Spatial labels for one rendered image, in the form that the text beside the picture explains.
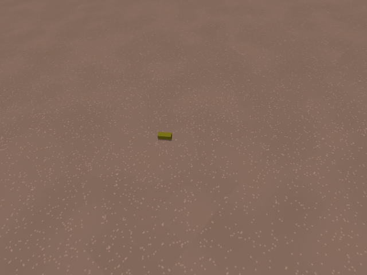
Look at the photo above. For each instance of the small box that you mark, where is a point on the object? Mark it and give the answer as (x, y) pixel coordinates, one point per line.
(164, 135)

